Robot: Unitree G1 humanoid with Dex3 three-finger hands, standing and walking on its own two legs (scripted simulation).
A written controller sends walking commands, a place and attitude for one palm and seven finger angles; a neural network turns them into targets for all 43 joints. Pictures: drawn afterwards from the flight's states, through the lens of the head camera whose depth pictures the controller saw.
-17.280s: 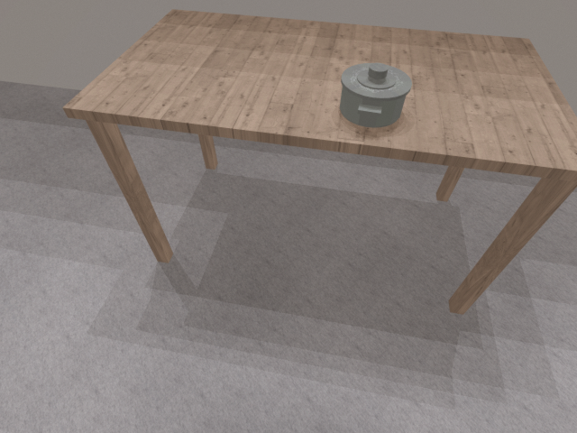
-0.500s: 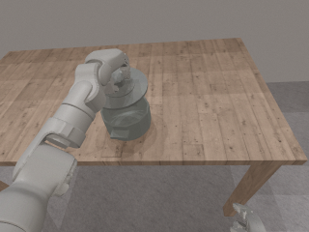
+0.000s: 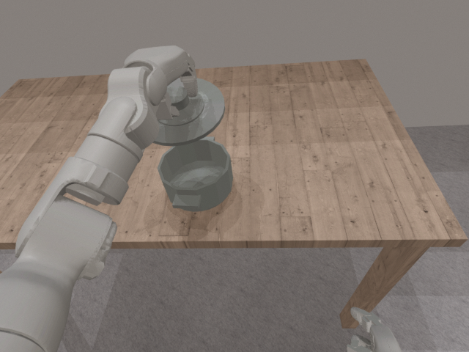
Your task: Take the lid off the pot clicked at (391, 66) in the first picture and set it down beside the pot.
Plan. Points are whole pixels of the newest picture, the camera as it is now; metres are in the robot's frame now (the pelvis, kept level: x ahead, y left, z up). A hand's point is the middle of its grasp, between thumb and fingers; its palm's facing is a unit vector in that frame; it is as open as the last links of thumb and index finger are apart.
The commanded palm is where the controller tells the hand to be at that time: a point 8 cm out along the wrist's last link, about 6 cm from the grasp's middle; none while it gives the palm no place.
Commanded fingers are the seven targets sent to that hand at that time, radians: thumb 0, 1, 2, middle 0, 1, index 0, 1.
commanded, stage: lift the lid straight up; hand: left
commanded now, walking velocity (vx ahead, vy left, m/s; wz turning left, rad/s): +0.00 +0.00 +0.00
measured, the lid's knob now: (175, 98) +0.49 +0.10 +0.20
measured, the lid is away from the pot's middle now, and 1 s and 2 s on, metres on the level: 0.01 0.08 0.19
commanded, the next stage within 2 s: move the lid sideways beside the pot in 0.34 s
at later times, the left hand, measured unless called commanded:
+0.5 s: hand (162, 90) +0.46 +0.11 +0.24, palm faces -0.17 -0.03 -0.98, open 7.6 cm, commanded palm +0.43 +0.13 +0.31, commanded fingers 0.00 0.65 1.01 -0.96 -1.05 -0.86 -1.02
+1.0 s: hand (118, 99) +0.44 +0.18 +0.23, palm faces -0.21 -0.02 -0.98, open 7.6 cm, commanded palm +0.43 +0.19 +0.31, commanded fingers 0.00 0.65 1.01 -0.96 -1.05 -0.86 -1.02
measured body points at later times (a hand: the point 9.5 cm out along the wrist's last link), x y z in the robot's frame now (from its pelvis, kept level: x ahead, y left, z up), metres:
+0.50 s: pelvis +0.00 +0.00 +0.00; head +0.02 -0.04 +0.45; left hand +0.46 +0.11 +0.29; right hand +0.15 -0.24 -0.12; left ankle +0.02 +0.10 -0.74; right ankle -0.01 -0.13 -0.74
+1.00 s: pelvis +0.00 +0.00 +0.00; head +0.02 -0.03 +0.45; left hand +0.45 +0.18 +0.29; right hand +0.16 -0.25 -0.11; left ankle +0.02 +0.10 -0.74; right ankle -0.01 -0.13 -0.74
